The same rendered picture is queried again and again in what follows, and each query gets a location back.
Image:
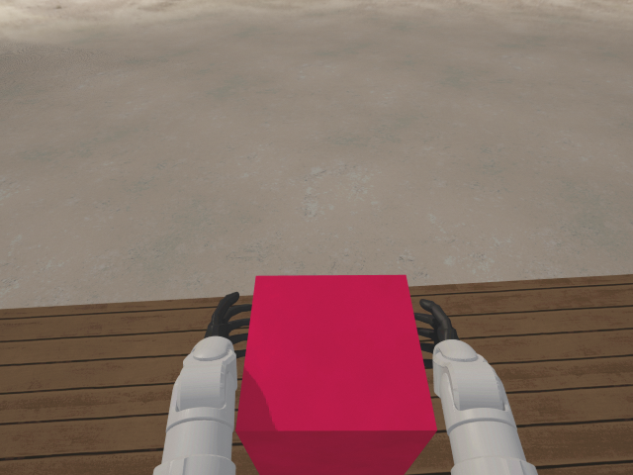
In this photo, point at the right robot forearm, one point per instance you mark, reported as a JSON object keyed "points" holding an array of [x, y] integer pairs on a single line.
{"points": [[478, 418]]}

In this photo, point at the left robot hand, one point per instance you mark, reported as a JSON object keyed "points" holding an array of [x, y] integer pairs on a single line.
{"points": [[220, 325]]}

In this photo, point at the carton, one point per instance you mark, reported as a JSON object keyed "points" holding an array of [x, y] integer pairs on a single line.
{"points": [[333, 380]]}

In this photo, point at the right robot hand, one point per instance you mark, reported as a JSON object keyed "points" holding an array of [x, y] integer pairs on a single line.
{"points": [[443, 329]]}

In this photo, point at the left robot forearm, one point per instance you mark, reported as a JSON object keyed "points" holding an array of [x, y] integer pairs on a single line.
{"points": [[201, 414]]}

